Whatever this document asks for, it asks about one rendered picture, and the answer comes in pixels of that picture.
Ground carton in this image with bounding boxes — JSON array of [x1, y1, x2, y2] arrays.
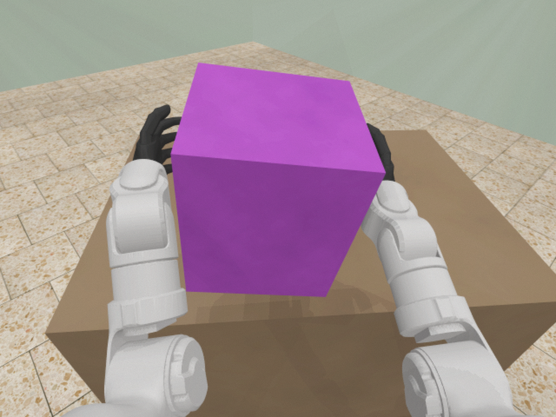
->
[[170, 63, 386, 297]]

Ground right robot forearm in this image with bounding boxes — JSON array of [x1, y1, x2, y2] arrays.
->
[[361, 181, 513, 404]]

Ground left robot forearm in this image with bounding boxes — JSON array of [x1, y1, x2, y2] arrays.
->
[[104, 159, 188, 402]]

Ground robot left hand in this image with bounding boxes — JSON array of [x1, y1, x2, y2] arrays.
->
[[133, 104, 182, 174]]

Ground right robot upper arm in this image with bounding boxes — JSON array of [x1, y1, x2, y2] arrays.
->
[[402, 341, 544, 417]]

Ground left robot upper arm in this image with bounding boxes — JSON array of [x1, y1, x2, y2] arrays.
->
[[61, 334, 208, 417]]

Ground robot right hand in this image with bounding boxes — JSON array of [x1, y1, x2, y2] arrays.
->
[[367, 123, 395, 182]]

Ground pedestal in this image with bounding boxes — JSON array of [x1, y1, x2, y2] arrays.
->
[[45, 129, 556, 417]]

